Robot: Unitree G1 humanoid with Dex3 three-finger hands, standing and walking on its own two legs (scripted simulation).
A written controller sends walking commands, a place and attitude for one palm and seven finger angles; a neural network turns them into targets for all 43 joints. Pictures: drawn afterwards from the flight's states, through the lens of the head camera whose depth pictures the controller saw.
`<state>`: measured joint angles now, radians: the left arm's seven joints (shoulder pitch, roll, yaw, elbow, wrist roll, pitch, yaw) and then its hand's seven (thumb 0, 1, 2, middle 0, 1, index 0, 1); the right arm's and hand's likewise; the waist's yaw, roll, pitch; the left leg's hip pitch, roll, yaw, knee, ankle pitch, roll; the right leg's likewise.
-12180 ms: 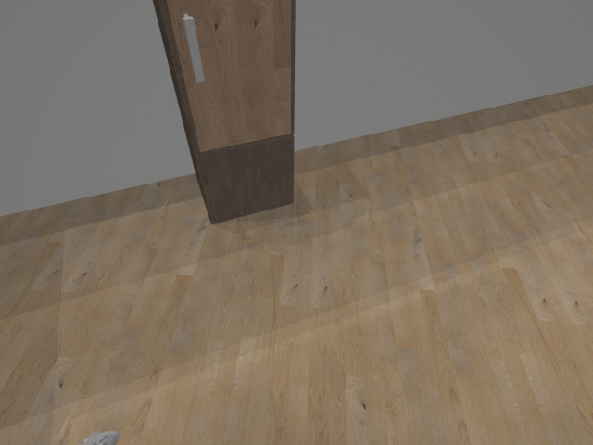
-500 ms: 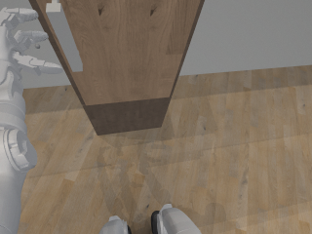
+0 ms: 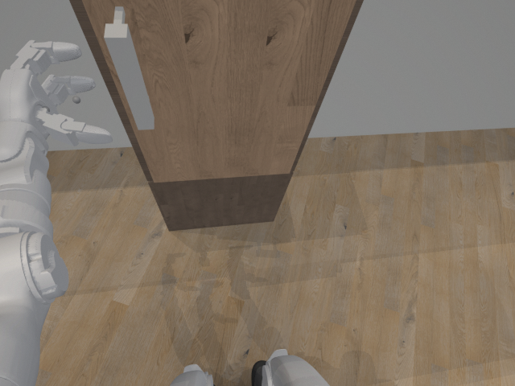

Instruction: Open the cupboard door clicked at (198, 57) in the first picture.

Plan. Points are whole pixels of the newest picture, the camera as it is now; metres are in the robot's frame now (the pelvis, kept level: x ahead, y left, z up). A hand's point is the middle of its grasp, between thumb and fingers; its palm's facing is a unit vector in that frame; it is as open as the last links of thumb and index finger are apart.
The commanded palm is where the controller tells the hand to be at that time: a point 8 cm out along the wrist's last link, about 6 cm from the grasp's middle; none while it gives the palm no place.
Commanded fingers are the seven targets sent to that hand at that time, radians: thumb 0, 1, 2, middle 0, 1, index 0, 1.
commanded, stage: move the hooked fingers beside the handle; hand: left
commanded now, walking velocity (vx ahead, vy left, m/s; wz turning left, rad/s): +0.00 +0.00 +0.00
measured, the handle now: (134, 74) +0.57 +0.14 +0.09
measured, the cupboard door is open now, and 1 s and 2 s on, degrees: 0 0 0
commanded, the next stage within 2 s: slide the fingers in behind the handle in 0.26 s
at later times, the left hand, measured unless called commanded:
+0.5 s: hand (84, 99) +0.52 +0.20 +0.09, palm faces +0.01 -1.00 +0.00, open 14.0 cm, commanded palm +0.50 +0.24 +0.09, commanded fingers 0.00 -0.50 0.30 -0.30 -1.20 -0.30 -1.20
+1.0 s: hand (116, 99) +0.52 +0.16 +0.09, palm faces +0.01 -1.00 -0.01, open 14.0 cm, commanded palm +0.50 +0.20 +0.09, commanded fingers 0.00 -0.50 0.30 -0.30 -1.20 -0.30 -1.20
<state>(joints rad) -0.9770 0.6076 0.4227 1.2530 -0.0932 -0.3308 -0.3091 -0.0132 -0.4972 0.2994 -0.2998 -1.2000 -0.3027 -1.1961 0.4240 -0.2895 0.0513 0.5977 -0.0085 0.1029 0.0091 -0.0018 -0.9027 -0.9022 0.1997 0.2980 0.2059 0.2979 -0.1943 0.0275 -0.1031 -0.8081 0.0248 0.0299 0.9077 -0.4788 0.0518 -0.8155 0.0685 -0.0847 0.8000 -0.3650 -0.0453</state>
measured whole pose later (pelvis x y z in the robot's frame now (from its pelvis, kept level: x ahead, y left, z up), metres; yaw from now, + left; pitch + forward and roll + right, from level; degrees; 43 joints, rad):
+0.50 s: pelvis -0.01 +0.01 -0.01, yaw +0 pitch +22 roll -4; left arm -1.02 0.59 0.41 1.27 -0.07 -0.35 -0.25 -0.01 -0.50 0.30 -0.30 -1.20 -0.30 -1.20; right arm 0.47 -0.28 0.06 0.62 -0.02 0.09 0.02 0.00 -0.90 -0.90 0.20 0.30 0.21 0.30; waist -0.21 0.04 -0.10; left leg -0.85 0.02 0.04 0.94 -0.48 0.07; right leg -0.85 0.06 -0.08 0.83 -0.36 -0.03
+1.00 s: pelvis -0.01 +0.01 -0.01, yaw +0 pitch +22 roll -3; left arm -1.01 0.48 0.36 1.25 -0.05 -0.37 -0.14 -0.01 -0.50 0.30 -0.30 -1.20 -0.30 -1.20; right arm 0.46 -0.27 0.04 0.63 -0.03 0.07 0.04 0.00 -0.90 -0.90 0.20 0.30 0.21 0.30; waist -0.21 0.05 -0.11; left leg -0.84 0.01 0.04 0.94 -0.48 0.06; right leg -0.85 0.05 -0.07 0.85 -0.37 -0.03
